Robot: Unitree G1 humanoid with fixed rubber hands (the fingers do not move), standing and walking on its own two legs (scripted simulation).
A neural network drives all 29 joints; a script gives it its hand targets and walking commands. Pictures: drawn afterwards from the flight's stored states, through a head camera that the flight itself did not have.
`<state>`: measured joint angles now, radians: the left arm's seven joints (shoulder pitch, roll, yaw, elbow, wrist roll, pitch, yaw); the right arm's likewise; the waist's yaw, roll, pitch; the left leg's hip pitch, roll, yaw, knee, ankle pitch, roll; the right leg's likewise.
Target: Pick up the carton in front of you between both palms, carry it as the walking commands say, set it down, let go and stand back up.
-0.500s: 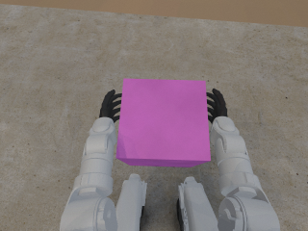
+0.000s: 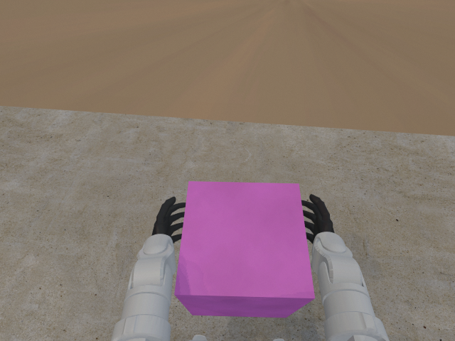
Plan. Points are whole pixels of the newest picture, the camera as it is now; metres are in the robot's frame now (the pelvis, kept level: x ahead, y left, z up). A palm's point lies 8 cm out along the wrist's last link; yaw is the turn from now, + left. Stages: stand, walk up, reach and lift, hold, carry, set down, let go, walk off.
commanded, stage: reach and lift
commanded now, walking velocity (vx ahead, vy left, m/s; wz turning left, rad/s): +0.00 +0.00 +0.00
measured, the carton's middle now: (241, 255) +0.31 +0.00 -0.09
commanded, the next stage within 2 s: hold in 1.30 s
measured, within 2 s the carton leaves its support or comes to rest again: neither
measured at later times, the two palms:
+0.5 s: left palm (151, 228) +0.29 +0.15 +0.07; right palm (342, 227) +0.30 -0.15 +0.07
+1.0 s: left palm (149, 218) +0.30 +0.15 +0.08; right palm (343, 217) +0.31 -0.15 +0.09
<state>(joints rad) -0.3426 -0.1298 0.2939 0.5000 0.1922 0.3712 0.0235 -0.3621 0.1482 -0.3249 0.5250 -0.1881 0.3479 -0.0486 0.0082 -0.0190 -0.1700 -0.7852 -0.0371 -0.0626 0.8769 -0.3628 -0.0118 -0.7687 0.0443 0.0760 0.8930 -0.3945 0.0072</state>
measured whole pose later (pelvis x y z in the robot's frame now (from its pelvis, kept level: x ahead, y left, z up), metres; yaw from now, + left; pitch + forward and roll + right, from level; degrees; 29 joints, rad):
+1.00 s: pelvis +0.01 +0.00 +0.05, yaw +0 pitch -5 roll +0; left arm -0.28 -0.16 0.24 0.30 0.28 0.66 -0.02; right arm -0.30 0.16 -0.27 0.32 -0.29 0.63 0.01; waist 0.01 -0.01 0.03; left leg -0.11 -0.02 -0.07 0.39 -0.19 0.00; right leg -0.09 0.02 0.09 0.40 -0.22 0.00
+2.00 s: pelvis +0.00 +0.00 +0.06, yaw +0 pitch -8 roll +0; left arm -0.29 -0.16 0.23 0.23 0.27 0.76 -0.02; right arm -0.30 0.16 -0.26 0.25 -0.29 0.74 0.02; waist 0.00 -0.01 0.05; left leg -0.05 -0.02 -0.07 0.37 -0.17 0.00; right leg -0.04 0.02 0.08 0.38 -0.20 0.00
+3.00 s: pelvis +0.20 +0.01 +0.05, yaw -4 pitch +5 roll +1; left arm -0.11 -0.13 0.12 -0.37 0.09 1.23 0.09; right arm -0.14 0.13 -0.08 -0.32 -0.11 1.20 -0.09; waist 0.01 -0.02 -0.14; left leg -0.34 0.02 0.24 0.47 -0.22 0.07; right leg -0.40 -0.06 -0.05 1.02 -0.42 -0.02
